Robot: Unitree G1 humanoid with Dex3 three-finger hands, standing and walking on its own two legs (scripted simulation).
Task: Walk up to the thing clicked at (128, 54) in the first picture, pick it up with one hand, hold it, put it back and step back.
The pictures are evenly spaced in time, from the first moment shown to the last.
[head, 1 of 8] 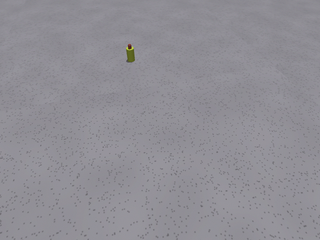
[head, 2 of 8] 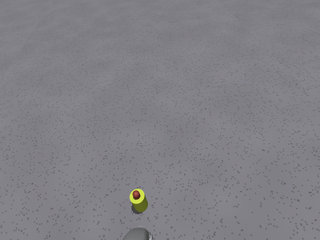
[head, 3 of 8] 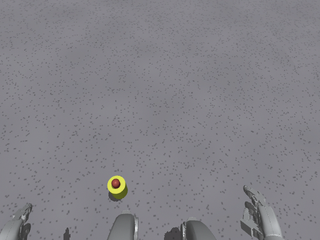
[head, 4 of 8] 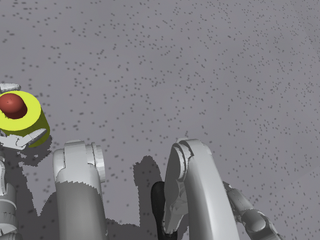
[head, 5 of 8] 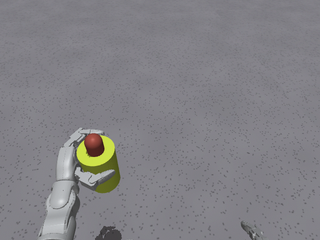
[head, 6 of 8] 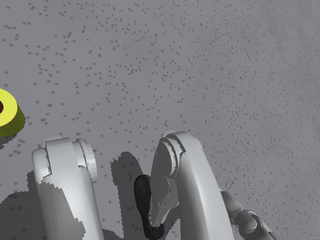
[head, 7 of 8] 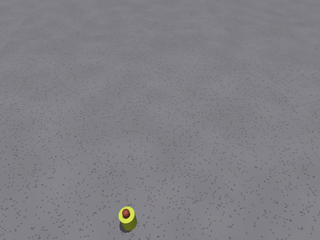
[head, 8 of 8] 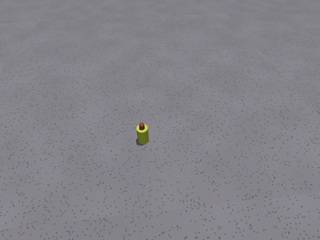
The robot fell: no
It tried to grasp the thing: yes
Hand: left
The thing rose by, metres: 0.67
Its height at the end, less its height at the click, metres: +0.00
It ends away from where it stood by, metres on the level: 0.02
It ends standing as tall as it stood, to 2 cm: yes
